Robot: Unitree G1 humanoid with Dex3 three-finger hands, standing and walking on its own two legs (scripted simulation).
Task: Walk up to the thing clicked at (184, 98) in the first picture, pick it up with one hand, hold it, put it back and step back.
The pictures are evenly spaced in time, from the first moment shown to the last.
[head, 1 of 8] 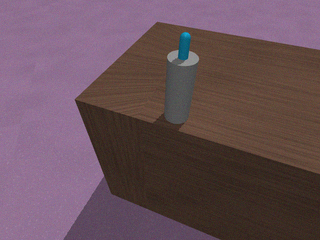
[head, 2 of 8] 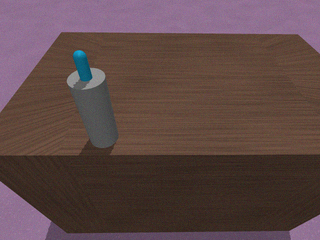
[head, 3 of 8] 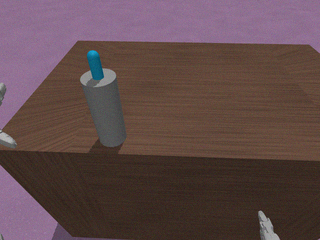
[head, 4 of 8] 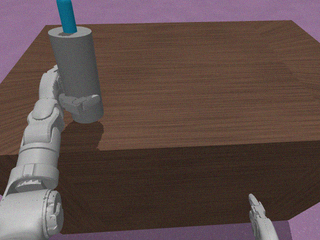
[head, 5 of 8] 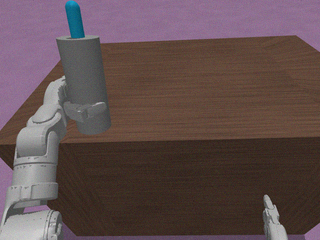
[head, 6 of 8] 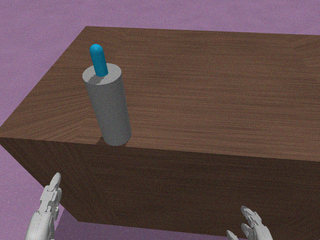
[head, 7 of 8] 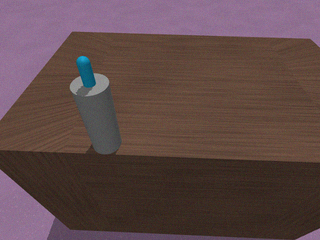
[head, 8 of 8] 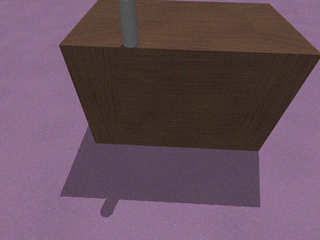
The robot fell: no
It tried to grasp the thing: yes
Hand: left
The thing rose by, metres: 0.20
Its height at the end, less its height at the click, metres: +0.00
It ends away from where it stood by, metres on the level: 0.02
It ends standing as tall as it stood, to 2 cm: yes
